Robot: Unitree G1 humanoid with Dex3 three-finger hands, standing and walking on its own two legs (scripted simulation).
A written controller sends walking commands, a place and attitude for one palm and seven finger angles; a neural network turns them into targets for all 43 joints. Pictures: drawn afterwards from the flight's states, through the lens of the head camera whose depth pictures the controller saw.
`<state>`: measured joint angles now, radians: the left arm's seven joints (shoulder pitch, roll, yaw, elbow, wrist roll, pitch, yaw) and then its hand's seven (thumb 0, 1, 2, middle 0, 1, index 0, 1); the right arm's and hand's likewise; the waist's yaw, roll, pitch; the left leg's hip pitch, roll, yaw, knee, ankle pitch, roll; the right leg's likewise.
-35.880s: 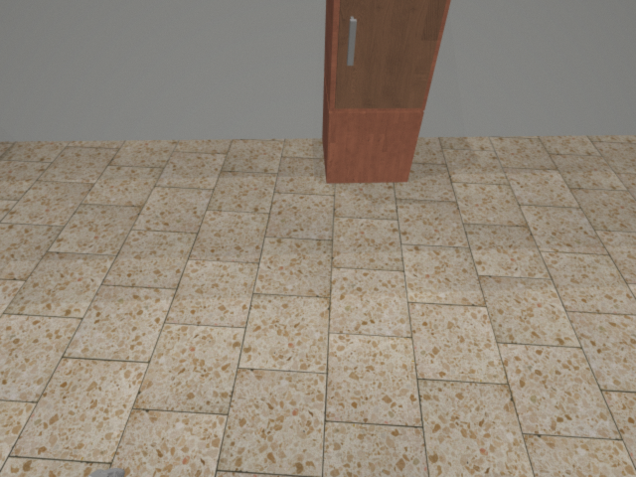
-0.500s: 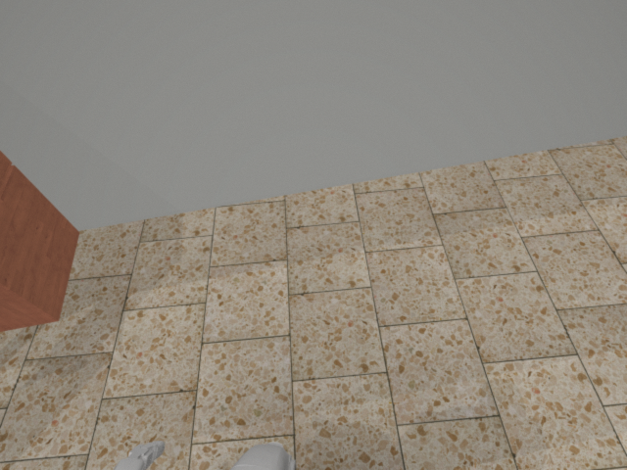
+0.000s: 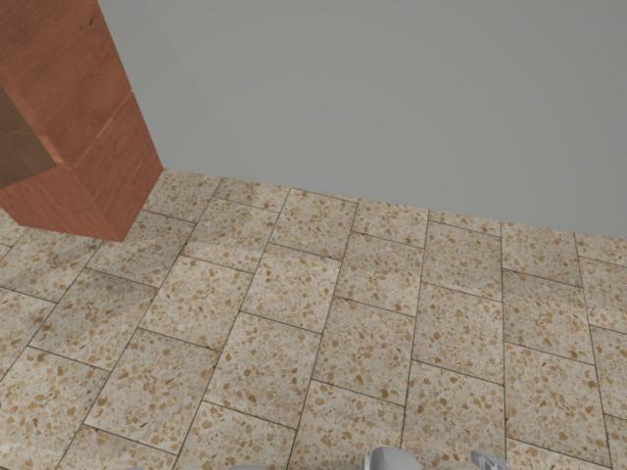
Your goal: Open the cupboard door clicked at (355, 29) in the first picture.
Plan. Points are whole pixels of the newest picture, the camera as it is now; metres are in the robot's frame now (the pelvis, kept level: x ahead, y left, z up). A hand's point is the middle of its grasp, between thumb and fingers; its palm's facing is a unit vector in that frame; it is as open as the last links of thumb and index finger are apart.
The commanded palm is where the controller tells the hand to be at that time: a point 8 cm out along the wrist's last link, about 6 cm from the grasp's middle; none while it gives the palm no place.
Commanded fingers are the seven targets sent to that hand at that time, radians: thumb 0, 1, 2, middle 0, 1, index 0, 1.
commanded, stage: turn to face it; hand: left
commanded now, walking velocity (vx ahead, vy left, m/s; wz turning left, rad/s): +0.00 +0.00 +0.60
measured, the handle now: out of the picture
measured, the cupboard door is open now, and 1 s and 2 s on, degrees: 48 48 48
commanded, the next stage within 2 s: take the last steps up to it in 1.10 s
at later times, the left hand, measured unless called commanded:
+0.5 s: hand out of the picture +0.02 +0.15 -0.16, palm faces +0.34 -0.91 -0.24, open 7.4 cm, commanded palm none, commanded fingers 0.00 0.90 0.90 -0.20 -0.30 -0.20 -0.30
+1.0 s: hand out of the picture +0.01 +0.16 -0.15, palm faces +0.55 -0.78 -0.30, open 7.4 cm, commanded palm none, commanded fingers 0.00 0.90 0.90 -0.20 -0.30 -0.20 -0.30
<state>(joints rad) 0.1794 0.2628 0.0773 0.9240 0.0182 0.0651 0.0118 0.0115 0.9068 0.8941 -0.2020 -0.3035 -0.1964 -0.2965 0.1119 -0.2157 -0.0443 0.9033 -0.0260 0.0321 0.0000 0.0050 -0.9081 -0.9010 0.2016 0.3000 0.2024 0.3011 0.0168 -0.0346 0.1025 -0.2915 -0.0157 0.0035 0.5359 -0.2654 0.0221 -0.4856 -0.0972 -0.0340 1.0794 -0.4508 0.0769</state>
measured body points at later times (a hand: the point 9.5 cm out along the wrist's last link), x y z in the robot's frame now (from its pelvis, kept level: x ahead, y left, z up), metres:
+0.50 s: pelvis +0.02 -0.06 +0.00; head +0.07 -0.04 +0.45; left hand +0.00 +0.19 -0.14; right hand +0.18 -0.28 -0.14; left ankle -0.03 +0.07 -0.70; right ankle +0.02 -0.16 -0.73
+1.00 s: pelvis +0.04 -0.07 -0.01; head +0.09 -0.07 +0.44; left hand -0.02 +0.20 -0.13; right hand +0.25 -0.24 -0.17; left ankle -0.03 +0.05 -0.71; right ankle +0.10 -0.16 -0.74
